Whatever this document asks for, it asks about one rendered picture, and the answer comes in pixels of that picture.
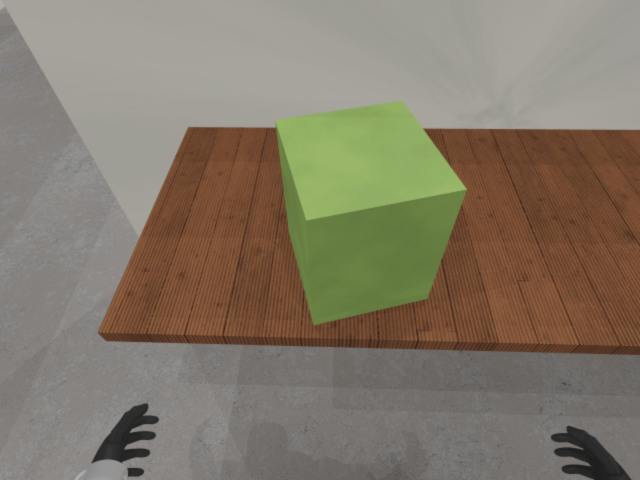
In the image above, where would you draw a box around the left robot forearm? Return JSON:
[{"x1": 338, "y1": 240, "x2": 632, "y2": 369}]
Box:
[{"x1": 75, "y1": 459, "x2": 128, "y2": 480}]

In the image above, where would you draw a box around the left robot hand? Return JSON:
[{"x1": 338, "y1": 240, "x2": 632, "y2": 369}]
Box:
[{"x1": 91, "y1": 403, "x2": 159, "y2": 477}]

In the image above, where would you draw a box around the table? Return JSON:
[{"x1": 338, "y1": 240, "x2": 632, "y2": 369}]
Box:
[{"x1": 98, "y1": 127, "x2": 640, "y2": 355}]

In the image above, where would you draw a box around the carton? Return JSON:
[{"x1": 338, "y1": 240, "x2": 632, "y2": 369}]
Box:
[{"x1": 275, "y1": 101, "x2": 467, "y2": 325}]

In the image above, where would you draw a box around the right robot hand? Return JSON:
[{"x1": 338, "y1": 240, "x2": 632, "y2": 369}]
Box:
[{"x1": 551, "y1": 426, "x2": 631, "y2": 480}]

